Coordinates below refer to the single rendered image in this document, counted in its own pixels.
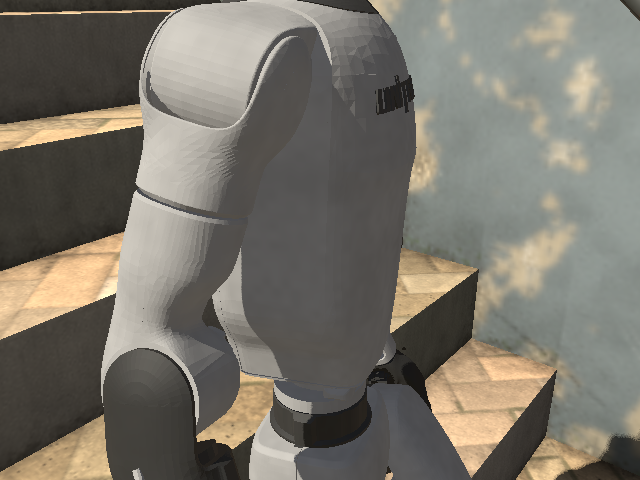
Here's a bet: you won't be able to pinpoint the stairs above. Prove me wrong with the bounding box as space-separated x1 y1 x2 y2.
0 0 640 480

